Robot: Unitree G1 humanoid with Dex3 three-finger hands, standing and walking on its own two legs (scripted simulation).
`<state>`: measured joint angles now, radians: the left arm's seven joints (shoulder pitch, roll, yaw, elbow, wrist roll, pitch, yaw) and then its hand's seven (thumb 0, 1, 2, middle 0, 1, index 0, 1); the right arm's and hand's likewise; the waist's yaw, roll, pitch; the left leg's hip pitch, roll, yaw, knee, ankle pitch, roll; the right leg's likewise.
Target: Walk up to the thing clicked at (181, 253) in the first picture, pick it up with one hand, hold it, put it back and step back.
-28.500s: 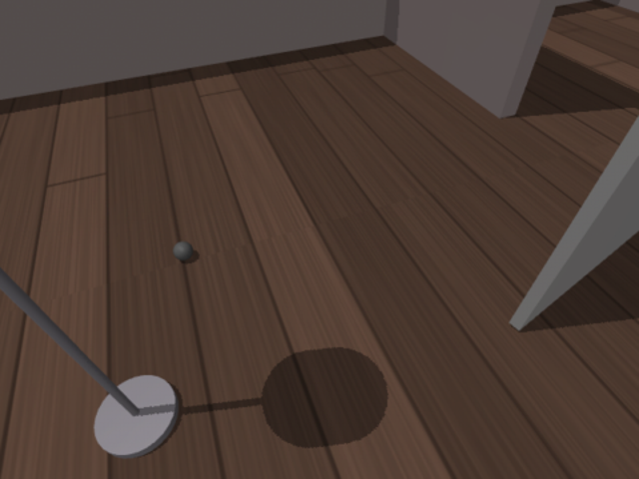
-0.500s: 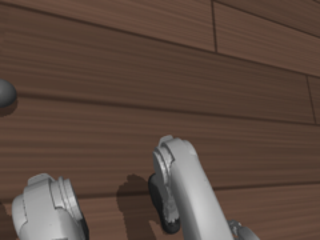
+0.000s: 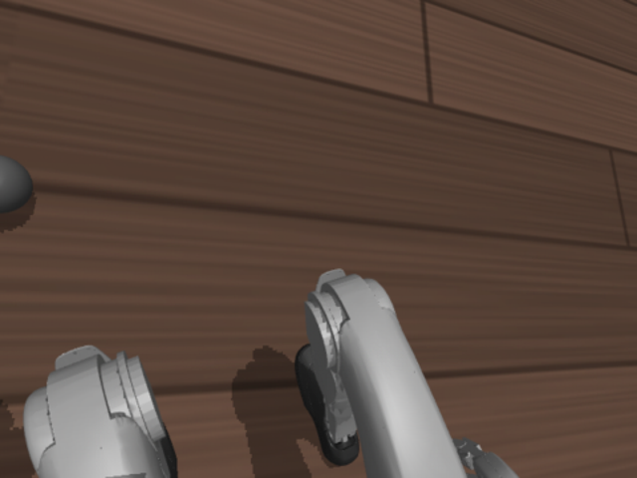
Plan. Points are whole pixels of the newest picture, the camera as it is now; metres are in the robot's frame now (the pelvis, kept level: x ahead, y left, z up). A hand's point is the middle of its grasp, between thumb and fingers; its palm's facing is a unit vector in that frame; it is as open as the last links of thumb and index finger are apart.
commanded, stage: rise first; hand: left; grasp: from above
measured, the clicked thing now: out of the picture +0.55 +0.30 -0.28
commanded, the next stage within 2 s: none
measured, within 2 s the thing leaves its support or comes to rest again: neither
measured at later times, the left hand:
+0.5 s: hand out of the picture +0.51 +0.33 -0.16, palm faces -0.44 -0.07 -0.90, open 14.2 cm
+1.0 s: hand out of the picture +0.51 +0.33 -0.16, palm faces -0.44 -0.08 -0.89, open 14.2 cm
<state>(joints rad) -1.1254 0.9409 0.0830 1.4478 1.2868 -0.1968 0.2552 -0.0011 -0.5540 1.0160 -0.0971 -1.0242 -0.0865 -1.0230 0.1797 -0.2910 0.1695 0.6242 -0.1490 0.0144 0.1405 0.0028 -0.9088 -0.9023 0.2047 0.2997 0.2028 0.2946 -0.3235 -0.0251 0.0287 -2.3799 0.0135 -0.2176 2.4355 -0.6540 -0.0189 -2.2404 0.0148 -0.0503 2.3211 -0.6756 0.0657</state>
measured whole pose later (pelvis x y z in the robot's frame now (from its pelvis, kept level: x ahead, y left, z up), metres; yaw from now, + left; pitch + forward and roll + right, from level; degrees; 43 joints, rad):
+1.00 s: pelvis +0.00 +0.00 +0.00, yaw +0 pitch +33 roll -12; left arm -1.13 0.95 0.08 1.43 1.28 -0.20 0.24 0.00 -0.55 1.02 -0.10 -1.00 -0.09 -1.01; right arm 0.18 -0.31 0.19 0.59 -0.16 0.02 0.13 0.00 -0.90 -0.90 0.21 0.30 0.20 0.29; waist -0.33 -0.03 0.05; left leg -2.38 0.01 -0.23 2.44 -0.65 -0.02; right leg -2.24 0.01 -0.06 2.32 -0.67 0.06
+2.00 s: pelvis +0.00 +0.00 +0.00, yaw -1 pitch +33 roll -13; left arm -1.14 0.96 0.08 1.45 1.29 -0.18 0.25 0.00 -0.56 1.02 -0.10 -1.01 -0.08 -1.01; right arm 0.18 -0.31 0.19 0.58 -0.16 0.01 0.14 0.00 -0.90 -0.90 0.21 0.30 0.20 0.29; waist -0.34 -0.03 0.05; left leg -2.39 0.01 -0.23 2.45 -0.65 -0.02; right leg -2.25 0.01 -0.06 2.33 -0.67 0.06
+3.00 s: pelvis +0.00 +0.00 -0.01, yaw -1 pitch +33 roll -12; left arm -1.21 0.99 0.06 1.50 1.25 -0.12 0.23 0.00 -0.51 0.98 -0.12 -1.03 -0.12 -1.02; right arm 0.19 -0.33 0.26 0.54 -0.16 0.02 0.11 0.00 -0.90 -0.90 0.21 0.30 0.20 0.29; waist -0.40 -0.04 0.11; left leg -2.39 0.02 -0.24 2.45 -0.65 -0.03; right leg -2.26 0.03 -0.07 2.32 -0.65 0.07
